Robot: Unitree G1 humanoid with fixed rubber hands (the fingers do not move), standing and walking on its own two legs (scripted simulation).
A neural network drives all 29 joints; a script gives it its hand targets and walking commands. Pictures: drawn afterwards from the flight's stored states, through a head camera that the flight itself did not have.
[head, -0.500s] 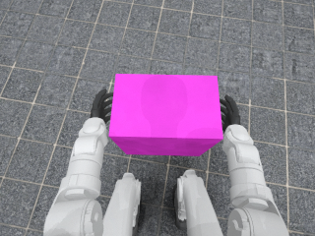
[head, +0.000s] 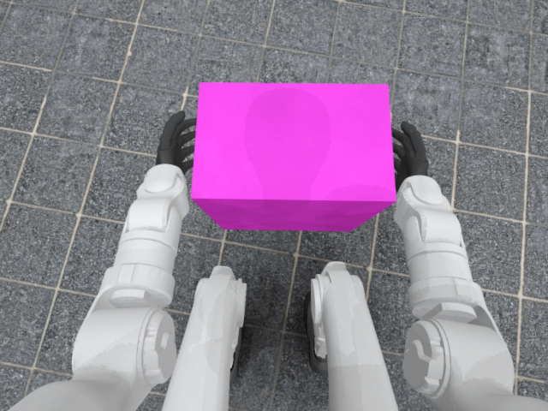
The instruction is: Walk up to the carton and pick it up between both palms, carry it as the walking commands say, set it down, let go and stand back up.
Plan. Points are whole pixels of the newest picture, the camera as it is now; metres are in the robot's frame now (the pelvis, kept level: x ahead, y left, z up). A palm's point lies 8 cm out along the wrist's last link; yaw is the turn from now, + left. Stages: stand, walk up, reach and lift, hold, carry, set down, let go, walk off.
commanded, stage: set down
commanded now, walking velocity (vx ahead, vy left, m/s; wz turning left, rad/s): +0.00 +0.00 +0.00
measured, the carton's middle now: (289, 171) +0.45 -0.03 -0.16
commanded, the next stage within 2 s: none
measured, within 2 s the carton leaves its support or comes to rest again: neither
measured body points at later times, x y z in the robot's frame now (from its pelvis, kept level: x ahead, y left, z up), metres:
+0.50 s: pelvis -0.06 -0.01 -0.07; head +0.30 -0.02 +0.19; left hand +0.47 +0.15 -0.23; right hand +0.45 -0.20 -0.23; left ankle +0.07 +0.12 -0.49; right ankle +0.10 -0.12 -0.49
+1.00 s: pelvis -0.06 +0.00 -0.13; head +0.31 -0.02 +0.12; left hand +0.49 +0.16 -0.29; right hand +0.48 -0.19 -0.30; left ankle +0.07 +0.12 -0.49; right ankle +0.10 -0.12 -0.49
